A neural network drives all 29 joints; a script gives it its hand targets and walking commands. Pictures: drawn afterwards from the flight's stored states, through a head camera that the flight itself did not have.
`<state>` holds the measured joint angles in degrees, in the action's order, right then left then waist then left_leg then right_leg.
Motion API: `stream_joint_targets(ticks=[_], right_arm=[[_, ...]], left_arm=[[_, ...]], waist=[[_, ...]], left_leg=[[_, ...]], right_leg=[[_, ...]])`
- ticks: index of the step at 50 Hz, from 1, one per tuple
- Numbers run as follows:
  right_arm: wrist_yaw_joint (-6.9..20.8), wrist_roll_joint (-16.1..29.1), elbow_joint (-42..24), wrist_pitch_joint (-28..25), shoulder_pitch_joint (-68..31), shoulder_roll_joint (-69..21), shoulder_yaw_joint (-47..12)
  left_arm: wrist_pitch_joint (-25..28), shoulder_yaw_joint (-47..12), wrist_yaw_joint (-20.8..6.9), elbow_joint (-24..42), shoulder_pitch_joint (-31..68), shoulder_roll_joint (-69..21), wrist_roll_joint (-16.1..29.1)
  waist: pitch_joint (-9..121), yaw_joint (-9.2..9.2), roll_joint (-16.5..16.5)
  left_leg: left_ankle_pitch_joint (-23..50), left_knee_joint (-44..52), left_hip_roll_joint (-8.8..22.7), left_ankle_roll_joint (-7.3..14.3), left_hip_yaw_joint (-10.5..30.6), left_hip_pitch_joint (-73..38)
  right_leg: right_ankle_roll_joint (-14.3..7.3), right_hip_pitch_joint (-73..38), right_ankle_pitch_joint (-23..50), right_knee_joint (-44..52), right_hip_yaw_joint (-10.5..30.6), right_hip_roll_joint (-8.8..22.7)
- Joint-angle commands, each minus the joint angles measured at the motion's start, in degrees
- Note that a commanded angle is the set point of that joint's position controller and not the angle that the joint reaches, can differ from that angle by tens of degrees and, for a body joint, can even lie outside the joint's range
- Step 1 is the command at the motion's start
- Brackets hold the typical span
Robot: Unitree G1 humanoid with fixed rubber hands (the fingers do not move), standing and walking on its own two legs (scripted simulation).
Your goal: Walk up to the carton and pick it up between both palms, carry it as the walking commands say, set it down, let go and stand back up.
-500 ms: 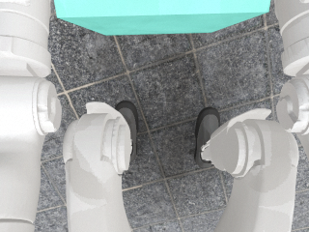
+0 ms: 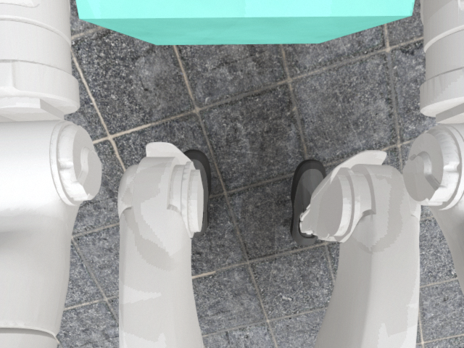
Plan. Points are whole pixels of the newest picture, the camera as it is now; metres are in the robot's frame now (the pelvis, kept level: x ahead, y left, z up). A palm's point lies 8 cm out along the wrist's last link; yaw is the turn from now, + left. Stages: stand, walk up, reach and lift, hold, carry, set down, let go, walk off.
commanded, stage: reach and lift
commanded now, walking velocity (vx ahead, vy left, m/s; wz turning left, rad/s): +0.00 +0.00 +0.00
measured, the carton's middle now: out of the picture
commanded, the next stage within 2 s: none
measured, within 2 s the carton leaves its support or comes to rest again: neither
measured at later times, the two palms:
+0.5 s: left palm out of the picture +0.56 +0.23 -0.06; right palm out of the picture +0.58 -0.14 -0.07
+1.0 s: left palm out of the picture +0.54 +0.23 +0.00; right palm out of the picture +0.56 -0.14 +0.00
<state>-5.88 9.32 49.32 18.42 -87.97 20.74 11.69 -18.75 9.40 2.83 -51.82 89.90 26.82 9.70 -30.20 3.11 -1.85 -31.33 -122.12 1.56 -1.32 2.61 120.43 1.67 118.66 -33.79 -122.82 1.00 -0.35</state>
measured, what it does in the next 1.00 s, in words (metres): rises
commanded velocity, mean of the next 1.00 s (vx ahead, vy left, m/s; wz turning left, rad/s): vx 0.00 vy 0.00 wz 0.00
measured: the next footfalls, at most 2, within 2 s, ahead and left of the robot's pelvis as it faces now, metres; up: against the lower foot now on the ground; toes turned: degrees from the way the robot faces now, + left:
none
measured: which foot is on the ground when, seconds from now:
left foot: down 0.00-1.00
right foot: down 0.00-1.00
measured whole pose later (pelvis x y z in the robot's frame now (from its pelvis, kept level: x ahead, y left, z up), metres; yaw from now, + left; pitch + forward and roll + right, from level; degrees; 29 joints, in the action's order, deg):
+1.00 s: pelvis -0.03 +0.00 +0.09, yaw +1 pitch +27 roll -1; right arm -0.1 -1.8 36.0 27.7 -84.7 14.8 25.1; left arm -27.9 22.0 -2.0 -37.8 85.7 20.2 -2.6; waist -30.0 2.1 -1.1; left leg -24.1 -102.7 0.5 -1.9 3.1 105.7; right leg 1.2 104.0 -26.9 -103.7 0.4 -0.2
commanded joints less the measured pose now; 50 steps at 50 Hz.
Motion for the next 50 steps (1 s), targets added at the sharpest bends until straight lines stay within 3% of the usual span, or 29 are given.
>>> stream_joint_targets(ticks=[1, 3, 5, 6, 11, 12, 14, 17, 18, 19, 20, 25, 26, 31, 33, 34, 39, 41, 43, 44, 45, 47, 49, 50], right_arm=[[15.73, 5.71, -19.64, -1.08, -46.77, -51.66, -21.57], [16.79, 3.34, -14.58, -0.29, -41.57, -53.05, -19.4], [17.7, 1.97, -13.69, -0.15, -41.21, -53.64, -17.6], [18.0, 1.39, -12.51, 0.09, -38.9, -54.73, -17.02], [18.37, 1.21, -16.04, 1.31, -42.0, -54.8, -18.4], [18.6, 0.88, -15.83, 1.55, -41.55, -54.16, -17.68], [18.52, 2.06, -21.5, 1.95, -44.39, -54.25, -19.95], [18.44, 3.38, -24.35, 3.16, -44.87, -54.74, -21.72], [18.33, 4.04, -24.84, 3.46, -45.89, -55.59, -22.72], [18.37, 4.09, -25.9, 3.66, -45.94, -54.81, -22.61], [18.36, 4.2, -25.73, 3.64, -46.37, -54.88, -22.88], [19.66, 1.19, -18.65, 4.51, -39.65, -57.28, -19.67], [19.99, 0.58, -18.09, 4.49, -39.35, -57.76, -19.18], [20.55, 0.31, -20.13, 5.27, -40.08, -58.1, -18.88], [20.75, 1.26, -22.08, 5.5, -40.91, -58.06, -20.39], [20.94, 0.31, -21.1, 5.73, -41.88, -57.35, -19.15], [21.26, 0.93, -23.48, 6.67, -41.87, -58.21, -20.74], [21.63, 0.48, -20.12, 7.38, -40.1, -58.67, -19.36], [21.67, 1.22, -24.3, 7.19, -43.01, -58.66, -20.48], [21.91, 0.31, -22.25, 7.37, -42.44, -58.5, -19.58], [22.01, 0.29, -23.23, 7.36, -42.39, -58.44, -20.29], [22.41, 0.53, -22.05, 7.9, -40.76, -61.21, -20.1], [22.52, 0.19, -21.92, 8.13, -41.7, -60.24, -19.87], [22.71, -0.61, -21.2, 8.22, -40.15, -60.28, -19.27]], left_arm=[[-0.07, -17.82, -16.42, 18.08, 38.59, -58.47, 6.25], [-0.46, -17.54, -17.35, 15.29, 36.5, -60.72, 4.85], [-0.6, -15.75, -18.19, 13.32, 35.06, -61.68, 3.08], [-0.74, -15.75, -18.56, 13.14, 34.46, -61.52, 2.48], [-1.64, -15.37, -19.22, 18.08, 36.71, -61.77, 2.88], [-2.14, -16.03, -19.36, 17.3, 36.9, -62.21, 3.27], [-3.09, -17.05, -19.04, 20.45, 36.92, -62.61, 3.57], [-3.91, -18.14, -18.58, 24.39, 38.4, -61.81, 4.44], [-4.19, -18.24, -18.39, 25.88, 38.75, -61.31, 4.23], [-4.75, -18.81, -18.29, 25.66, 38.39, -61.69, 4.34], [-4.89, -17.9, -18.23, 23.63, 37.14, -61.3, 3.49], [-5.35, -16.13, -19.36, 19.24, 32.72, -63.97, 0.52], [-4.97, -15.88, -19.51, 19.57, 33.05, -63.85, 0.33], [-5.89, -16.38, -20.07, 21.53, 33.92, -65.06, 0.52], [-6.58, -17.1, -20.18, 21.42, 33.24, -65.66, 0.68], [-6.83, -16.02, -20.3, 19.35, 32.63, -66.06, -0.28], [-7.29, -18.77, -20.45, 24.9, 36.19, -65.82, 1.93], [-7.76, -17.52, -20.38, 23.3, 35.71, -65.67, 0.79], [-8.37, -17.44, -20.52, 21.79, 33.25, -67.36, 0.24], [-8.34, -15.6, -20.56, 20.06, 32.61, -66.74, -0.67], [-8.53, -16.87, -20.84, 20.57, 32.35, -67.26, -0.26], [-8.02, -16.18, -20.95, 24.13, 34.81, -66.29, -0.57], [-8.7, -16.0, -21.1, 22.06, 33.26, -67.29, -0.8], [-8.89, -16.25, -21.27, 21.36, 33.56, -68.01, -0.62]], waist=[[116.12, 1.94, 2.09], [110.68, 0.89, 2.63], [107.15, 0.99, 2.59], [106.95, 1.87, 3.58], [113.88, 1.43, 0.97], [114.12, 0.4, 2.16], [122.05, 0.9, 1.51], [129.41, 0.93, 1.75], [130.48, 1.86, 1.66], [131.89, 0.91, 1.68], [129.55, 2.64, 1.6], [122.71, 1.55, 2.63], [121.81, 1.31, 1.29], [125.98, 0.18, 2.27], [129.23, 1.09, 3.68], [125.1, -0.14, 2.44], [134.03, -1.07, 2.55], [129.79, -0.86, 3.32], [132.35, 0.0, 3.71], [129.55, 0.63, 3.24], [131.21, -0.47, 2.45], [132.85, 0.39, 2.33], [132.58, 0.24, 1.94], [131.38, -0.88, 1.55]], left_leg=[[25.14, 11.24, -5.94, 0.96, -8.58, -47.88], [23.21, 12.54, -5.78, 0.58, -8.45, -46.25], [21.8, 12.83, -5.88, 0.69, -8.11, -43.73], [22.24, 12.78, -5.9, 0.36, -8.9, -43.34], [23.27, 13.52, -6.38, 0.17, -8.71, -44.64], [23.46, 13.62, -6.21, 0.01, -8.56, -45.84], [26.25, 14.4, -6.82, -0.1, -8.25, -49.64], [28.66, 14.82, -7.15, 0.15, -8.77, -53.94], [28.9, 15.31, -7.31, 0.09, -8.56, -54.07], [28.74, 16.14, -7.36, 0.05, -8.59, -55.64], [28.41, 16.27, -7.48, 0.16, -8.78, -54.54], [24.47, 19.12, -7.47, 0.13, -8.71, -51.08], [23.93, 19.33, -7.49, 0.17, -8.44, -50.18], [23.2, 21.44, -7.81, 0.08, -8.31, -52.48], [23.35, 22.65, -8.04, 0.05, -8.45, -55.54], [21.18, 23.02, -7.94, 0.06, -8.05, -53.33], [22.71, 24.84, -8.34, -0.22, -8.08, -58.52], [19.98, 26.09, -8.16, -0.2, -8.07, -57.61], [20.67, 26.9, -8.45, 0.02, -8.1, -59.91], [19.13, 27.17, -8.52, 0.18, -8.15, -57.98], [19.25, 27.6, -8.24, 0.16, -8.17, -58.97], [19.96, 28.23, -8.71, 0.31, -8.49, -58.62], [19.18, 29.33, -8.72, 0.3, -8.17, -59.93], [17.92, 29.95, -8.52, 0.2, -7.88, -59.69]], right_leg=[[-1.81, -37.23, 19.43, 10.84, -7.17, -6.93], [-1.98, -33.17, 17.66, 11.74, -7.68, -6.89], [-2.04, -30.41, 16.06, 12.3, -7.65, -6.9], [-2.1, -30.67, 16.44, 12.73, -7.12, -6.95], [-1.52, -36.45, 18.1, 13.27, -7.67, -7.08], [-1.72, -35.09, 17.9, 13.7, -7.68, -6.95], [-1.49, -39.87, 20.72, 14.17, -7.76, -7.44], [-1.4, -43.41, 23.06, 15.2, -7.36, -7.79], [-1.31, -43.48, 23.38, 15.57, -7.26, -7.88], [-1.22, -44.16, 23.19, 15.92, -7.77, -8.12], [-1.24, -42.87, 22.2, 16.14, -7.35, -8.08], [-1.55, -39.05, 19.05, 19.22, -7.32, -7.97], [-1.4, -37.86, 18.56, 19.37, -7.48, -7.83], [-1.37, -40.16, 18.44, 21.91, -7.51, -8.09], [-1.42, -42.61, 18.49, 23.16, -7.15, -7.84], [-1.35, -39.92, 16.43, 23.38, -7.9, -7.86], [-1.29, -45.63, 18.45, 25.34, -7.66, -8.01], [-1.39, -42.75, 15.55, 26.71, -7.48, -7.85], [-1.23, -45.05, 16.13, 27.45, -7.58, -8.08], [-1.1, -42.99, 14.1, 27.76, -7.52, -7.84], [-1.16, -44.93, 14.91, 28.31, -7.68, -7.86], [-0.98, -46.55, 16.15, 29.4, -7.11, -7.98], [-0.9, -46.46, 14.91, 30.09, -7.56, -8.07], [-1.07, -46.27, 13.93, 30.53, -7.72, -8.11]])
